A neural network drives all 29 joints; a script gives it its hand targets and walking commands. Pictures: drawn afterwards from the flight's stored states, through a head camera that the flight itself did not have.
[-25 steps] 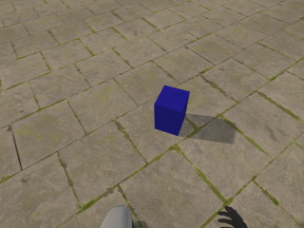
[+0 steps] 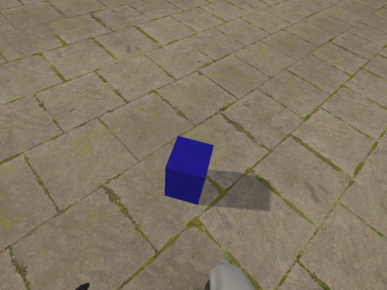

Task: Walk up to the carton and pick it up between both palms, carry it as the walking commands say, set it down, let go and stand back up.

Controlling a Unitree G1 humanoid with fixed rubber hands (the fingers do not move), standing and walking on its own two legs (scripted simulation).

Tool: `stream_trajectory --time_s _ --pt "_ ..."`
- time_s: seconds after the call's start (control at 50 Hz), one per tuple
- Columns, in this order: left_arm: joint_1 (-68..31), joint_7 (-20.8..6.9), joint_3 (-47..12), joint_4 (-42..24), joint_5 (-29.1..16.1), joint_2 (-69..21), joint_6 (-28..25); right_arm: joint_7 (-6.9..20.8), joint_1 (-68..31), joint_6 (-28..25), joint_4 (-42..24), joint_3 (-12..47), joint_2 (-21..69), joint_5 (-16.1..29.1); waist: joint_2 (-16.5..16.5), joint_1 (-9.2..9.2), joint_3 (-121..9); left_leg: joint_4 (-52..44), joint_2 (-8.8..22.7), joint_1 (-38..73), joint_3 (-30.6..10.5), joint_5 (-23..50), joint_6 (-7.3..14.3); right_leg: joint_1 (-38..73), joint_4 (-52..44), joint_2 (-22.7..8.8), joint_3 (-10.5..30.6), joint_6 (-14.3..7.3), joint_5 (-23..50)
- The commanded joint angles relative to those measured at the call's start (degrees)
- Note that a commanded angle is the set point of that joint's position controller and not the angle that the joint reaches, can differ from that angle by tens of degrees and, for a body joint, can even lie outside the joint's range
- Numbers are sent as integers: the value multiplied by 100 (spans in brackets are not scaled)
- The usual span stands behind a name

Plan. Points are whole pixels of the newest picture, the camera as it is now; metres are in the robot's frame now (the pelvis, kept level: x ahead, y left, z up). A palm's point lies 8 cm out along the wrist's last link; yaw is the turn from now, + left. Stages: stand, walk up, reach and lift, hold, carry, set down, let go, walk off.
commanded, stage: walk up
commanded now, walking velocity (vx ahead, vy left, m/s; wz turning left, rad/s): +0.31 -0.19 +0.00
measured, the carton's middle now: (188, 171) +0.76 -0.11 -0.64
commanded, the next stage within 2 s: none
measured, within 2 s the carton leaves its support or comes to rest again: neither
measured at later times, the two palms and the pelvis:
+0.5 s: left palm out of the picture +0.08 +0.19 -0.13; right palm (291, 256) +0.20 -0.28 -0.15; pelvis +0.14 -0.05 +0.00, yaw +0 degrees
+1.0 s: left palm (83, 271) +0.20 +0.22 -0.15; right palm (302, 268) +0.17 -0.29 -0.14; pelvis +0.15 -0.04 -0.01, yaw -1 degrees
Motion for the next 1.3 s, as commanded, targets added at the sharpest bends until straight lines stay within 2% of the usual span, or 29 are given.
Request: stream_trajectory --time_s 0.0,0.06,0.08,0.12,0.14,0.16,0.18,0.22,0.28,0.44,0.48,0.5,0.52,0.54,0.56,0.6,0.62,0.66,0.72,0.76,0.8,0.88,0.94,1.0,1.04,1.06,1.08,1.16,1.28 --pt "-153 -48 -25 -310 -48 -17 -24 -47 98 -25 -196 -212 -991 -24 1334 105 192 -717 1268 -217 -455 2838 520 388 -769 2 -83 19 34" --pt "-167 17 -12 -343 -77 86 -116 -51 86 14 -166 -275 -1062 -27 1565 108 112 -558 1258 -146 -321 2318 494 904 -1368 68 -185 -100 -260" --pt "38 71 -35 -268 -41 78 -232 -58 74 92 -42 -215 -857 9 1710 257 -36 -174 842 -233 30 1699 431 1414 -1840 149 -393 -189 -79" --pt "1171 201 194 192 46 547 -409 -42 329 121 -25 -78 -535 -17 209 617 -637 1590 412 -1153 47 623 294 3230 -2287 -151 -239 -325 206" --pt "1949 269 361 340 114 1156 -479 -30 224 109 -303 -12 -322 -29 -1325 838 -1012 3122 -29 -2198 52 -1633 68 3949 -2478 -1479 1347 -492 1158" --pt "1971 297 364 257 -63 1412 -415 -46 562 151 -325 2 -244 39 -2005 825 -1644 4248 -212 -2674 -390 -2310 82 4202 -3104 -2382 2748 -1065 963" --pt "1727 299 254 261 -126 1132 -403 -66 324 210 -207 -97 -514 42 -1056 684 -1471 4696 71 -2577 -817 -1998 90 3722 -3134 -2135 2477 -1120 659" --pt "1190 311 142 161 -63 675 -455 -46 156 338 -53 -167 -578 6 -61 465 -664 4720 261 -2583 -865 -1120 -15 2880 -3110 -1878 1868 -1003 1248" --pt "1009 339 89 171 -63 386 -506 38 150 520 -65 -146 -360 -26 -693 326 -474 4537 168 -2217 -647 -369 -83 2132 -3106 -1396 911 -867 1601" --pt "1589 391 41 410 16 452 -474 169 -1054 602 -460 -118 -349 11 -782 536 35 2906 64 -2243 -359 7 -242 1921 -3791 -1238 673 -932 -727" --pt "1344 414 25 478 -1 440 -401 220 -1477 503 -607 -48 -325 25 -1253 431 32 1997 -92 -1567 -176 66 -188 1602 -3811 -762 138 -953 -1100" --pt "1466 421 7 539 -3 452 -364 196 -1582 460 -605 -19 -320 32 -1134 476 42 1660 -188 -1369 -50 -29 -189 1600 -3692 -753 126 -1047 -876" --pt "1506 417 -40 540 -33 400 -333 127 -1503 438 -559 26 -310 35 -766 463 48 1188 -302 -1137 -25 211 -194 1752 -3406 -710 137 -1063 88" --pt "1401 443 -89 610 -121 420 -303 12 -1223 390 -442 12 -412 111 -354 301 29 442 -361 -877 -91 493 -228 2063 -2688 -642 22 -959 2291" --pt "1616 447 -105 670 -167 321 -320 -52 -828 321 -303 8 -512 125 -258 254 -301 -10 -214 -494 -100 1050 -161 2266 -2332 -527 -59 -777 2620" --pt "1975 448 -204 706 -214 -156 -259 -107 -556 229 -212 -34 -963 46 714 399 -691 234 897 324 -874 4084 14 1734 -2056 -12 -98 -268 -294" --pt "2002 485 -190 712 -212 -168 -118 -72 -843 291 -323 -75 -1064 145 1404 309 -610 -60 1123 73 -1206 3474 411 1719 -2033 244 -172 -171 -1409" --pt "1789 479 -186 642 -162 -32 44 -85 -1313 394 -412 -30 -892 94 1329 406 -280 -407 849 -359 -1152 1566 552 1799 -1948 289 -145 -170 -1282" --pt "1714 474 -171 682 -138 4 41 -132 -1381 413 -396 -39 -798 54 1233 478 -162 -588 786 -677 -1284 737 477 1944 -2109 304 -88 -228 -837" --pt "1709 468 -85 732 -115 196 105 -171 -1298 403 -451 -150 -1029 13 1002 375 -284 -549 1269 -431 -1811 643 684 1487 -1542 360 -32 -201 -1113" --pt "1189 381 90 502 -72 368 224 -328 -639 431 -355 -294 -1324 -41 838 124 -387 -613 2197 -192 -2678 1620 1189 531 561 358 560 -122 -2201" --pt "1057 333 3 323 -78 87 235 -292 -1177 414 -483 -189 -908 -68 1160 323 -517 -336 1347 -751 -1337 1570 880 802 607 274 434 -110 -1690" --pt "874 313 -42 121 -95 99 284 -225 -1075 490 -485 -236 -1076 -110 1473 235 -473 -426 1221 -916 -1303 841 828 1211 -427 401 196 -114 -1700" --pt "1155 377 -104 131 -158 102 170 -136 -1237 546 -559 -281 -1142 -57 1458 452 -519 -148 977 -1262 -1110 521 658 2002 -1862 562 -155 -197 -925" --pt "1495 409 -101 268 -73 274 -62 -57 -855 570 -424 -121 -676 50 518 548 -589 554 240 -1626 -644 -361 292 2814 -3023 -78 263 -328 -476" --pt "1431 396 33 189 18 751 -157 -41 -756 566 -564 49 -308 64 -1008 577 -421 1328 -286 -2195 -447 -927 17 2495 -3849 -1233 1933 -515 -1459" --pt "920 401 1 87 49 943 -140 -76 -961 660 -584 27 -382 98 -1261 531 -114 1776 -209 -1949 -697 -1356 -83 1644 -4239 -1726 2389 -947 -1376" --pt "452 461 -105 91 -114 414 -208 -22 -571 618 -152 -23 -565 50 -682 200 -194 2125 -247 -1621 -791 -477 -78 2053 -3352 -796 836 -936 632" --pt "822 486 -75 396 -94 359 -159 -150 -748 554 -91 63 -344 110 -614 302 -172 560 -401 -915 -444 -178 -51 2469 -2983 -765 774 -985 1437"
